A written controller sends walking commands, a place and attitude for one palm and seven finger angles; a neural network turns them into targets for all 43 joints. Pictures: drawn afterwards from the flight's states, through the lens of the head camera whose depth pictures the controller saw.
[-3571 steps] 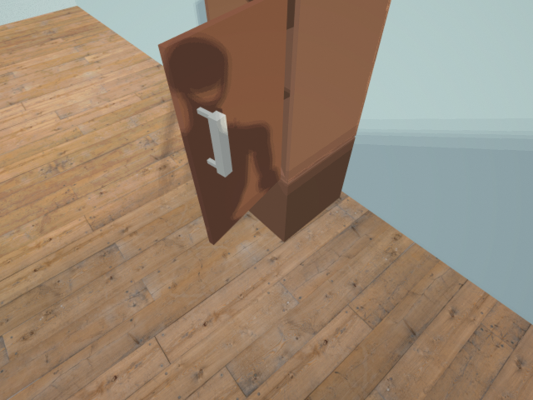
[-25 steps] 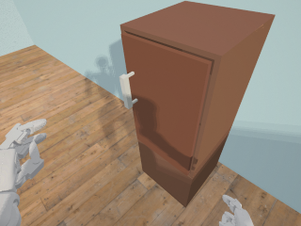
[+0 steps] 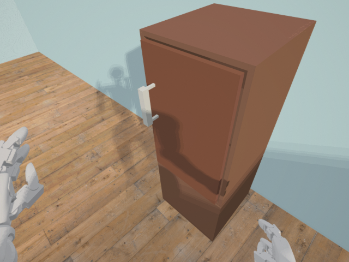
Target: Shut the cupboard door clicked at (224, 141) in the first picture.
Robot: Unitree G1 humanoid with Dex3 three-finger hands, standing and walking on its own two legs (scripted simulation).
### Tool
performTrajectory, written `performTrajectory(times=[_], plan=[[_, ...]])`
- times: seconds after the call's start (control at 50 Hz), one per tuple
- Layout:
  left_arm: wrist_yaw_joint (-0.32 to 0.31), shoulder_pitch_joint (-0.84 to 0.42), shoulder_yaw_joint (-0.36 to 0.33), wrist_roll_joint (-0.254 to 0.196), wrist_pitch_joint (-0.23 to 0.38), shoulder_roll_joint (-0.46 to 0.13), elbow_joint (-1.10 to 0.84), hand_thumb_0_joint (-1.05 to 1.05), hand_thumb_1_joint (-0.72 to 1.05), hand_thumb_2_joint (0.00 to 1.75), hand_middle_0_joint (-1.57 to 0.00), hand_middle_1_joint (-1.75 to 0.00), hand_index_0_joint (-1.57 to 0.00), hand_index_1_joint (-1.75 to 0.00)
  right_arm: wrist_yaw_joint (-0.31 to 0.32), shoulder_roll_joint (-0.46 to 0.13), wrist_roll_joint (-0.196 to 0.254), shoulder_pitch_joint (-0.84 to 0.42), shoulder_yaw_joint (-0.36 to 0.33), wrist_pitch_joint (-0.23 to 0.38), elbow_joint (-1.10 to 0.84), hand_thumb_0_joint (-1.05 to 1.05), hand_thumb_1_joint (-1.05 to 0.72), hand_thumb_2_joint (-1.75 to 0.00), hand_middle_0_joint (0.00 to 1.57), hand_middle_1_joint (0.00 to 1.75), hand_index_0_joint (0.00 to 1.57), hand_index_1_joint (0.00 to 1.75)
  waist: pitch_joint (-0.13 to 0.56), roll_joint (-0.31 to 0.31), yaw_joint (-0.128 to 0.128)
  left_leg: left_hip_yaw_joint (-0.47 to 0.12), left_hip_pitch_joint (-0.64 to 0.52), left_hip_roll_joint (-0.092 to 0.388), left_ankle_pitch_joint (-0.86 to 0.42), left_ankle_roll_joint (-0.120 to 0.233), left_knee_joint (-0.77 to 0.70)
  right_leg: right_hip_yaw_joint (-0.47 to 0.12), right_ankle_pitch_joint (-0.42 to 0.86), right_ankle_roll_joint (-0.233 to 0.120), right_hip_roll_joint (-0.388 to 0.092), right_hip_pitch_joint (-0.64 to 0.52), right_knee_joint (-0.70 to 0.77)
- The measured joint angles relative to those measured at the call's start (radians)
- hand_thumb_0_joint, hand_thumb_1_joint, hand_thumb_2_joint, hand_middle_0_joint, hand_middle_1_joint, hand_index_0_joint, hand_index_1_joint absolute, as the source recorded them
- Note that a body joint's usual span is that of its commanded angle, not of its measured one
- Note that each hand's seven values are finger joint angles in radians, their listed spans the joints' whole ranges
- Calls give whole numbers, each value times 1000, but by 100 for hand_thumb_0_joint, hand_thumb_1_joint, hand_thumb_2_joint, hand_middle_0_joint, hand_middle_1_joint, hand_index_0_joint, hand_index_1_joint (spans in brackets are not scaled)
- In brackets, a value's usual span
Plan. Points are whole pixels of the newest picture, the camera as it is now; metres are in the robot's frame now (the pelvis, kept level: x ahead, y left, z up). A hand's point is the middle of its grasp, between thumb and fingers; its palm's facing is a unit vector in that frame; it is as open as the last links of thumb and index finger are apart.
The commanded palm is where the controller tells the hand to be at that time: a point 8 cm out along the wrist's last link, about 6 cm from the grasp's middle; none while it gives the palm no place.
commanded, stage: step back with the hand held close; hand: left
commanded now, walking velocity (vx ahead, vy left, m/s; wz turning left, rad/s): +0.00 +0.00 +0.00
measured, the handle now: (150, 104) +0.61 +0.17 +0.03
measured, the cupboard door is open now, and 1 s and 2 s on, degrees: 0 0 0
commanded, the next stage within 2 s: stop stepping back and stand still in 1.26 s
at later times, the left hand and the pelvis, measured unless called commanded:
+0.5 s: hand (18, 202) +0.16 +0.29 +0.16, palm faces +0.38 -0.79 -0.49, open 7.4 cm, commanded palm +0.10 +0.32 +0.17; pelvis -0.04 +0.03 -0.01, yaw -1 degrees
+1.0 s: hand out of the picture +0.08 +0.30 +0.16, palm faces +0.47 -0.78 -0.42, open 7.4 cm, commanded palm +0.01 +0.34 +0.17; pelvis -0.12 +0.04 -0.02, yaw +2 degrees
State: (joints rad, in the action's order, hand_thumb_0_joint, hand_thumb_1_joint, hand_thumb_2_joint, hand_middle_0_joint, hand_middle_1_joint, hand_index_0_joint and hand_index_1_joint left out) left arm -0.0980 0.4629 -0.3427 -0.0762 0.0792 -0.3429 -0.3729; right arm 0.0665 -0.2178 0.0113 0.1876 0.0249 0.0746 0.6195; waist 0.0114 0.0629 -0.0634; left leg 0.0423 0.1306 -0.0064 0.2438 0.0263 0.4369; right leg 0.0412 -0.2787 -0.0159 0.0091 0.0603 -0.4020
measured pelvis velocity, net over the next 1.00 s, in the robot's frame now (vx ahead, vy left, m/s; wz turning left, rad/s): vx -0.12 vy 0.04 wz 0.03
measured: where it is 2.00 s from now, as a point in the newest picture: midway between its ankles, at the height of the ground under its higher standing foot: outside the picture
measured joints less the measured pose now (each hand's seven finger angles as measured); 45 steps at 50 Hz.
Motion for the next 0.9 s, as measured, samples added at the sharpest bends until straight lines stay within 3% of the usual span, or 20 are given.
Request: performTrajectory(times=[0.06,0.18,0.42,0.7,0.9], plan=[[3,-1,-5,1,0,1,5,2,89,90,-21,-30,-21,-30,-1,-3,1,5,0,-10,-5,1,-90,-90,20,30,21,30,1,5,1,-2,10,2,-1,1,4,2,5,1,2,5,6],[-4,23,-32,10,49,-18,3,2,89,90,-21,-30,-21,-30,3,-21,-1,-4,-11,-58,-20,1,-90,-90,20,30,21,30,13,17,25,-6,87,9,6,7,43,6,18,7,8,65,2],[-16,85,-54,1,51,-83,-60,2,89,90,-21,-30,-21,-30,22,-29,10,-7,-34,-129,-77,1,-91,-90,20,30,20,30,2,-10,54,29,155,-7,-24,32,59,-26,33,30,-13,164,-62],[-36,55,-90,49,125,-64,-70,2,89,90,-21,-30,-21,-30,25,-12,2,41,-22,-62,-77,1,-90,-90,20,30,21,30,-7,-34,63,2,271,-14,-52,55,155,-35,47,38,2,262,-160],[-61,43,-72,51,163,-32,-120,2,89,90,-21,-30,-21,-30,8,-7,-17,49,-24,-29,-18,1,-90,-90,20,30,21,30,-8,-47,46,-5,340,-10,51,23,224,-26,80,29,2,308,-170]])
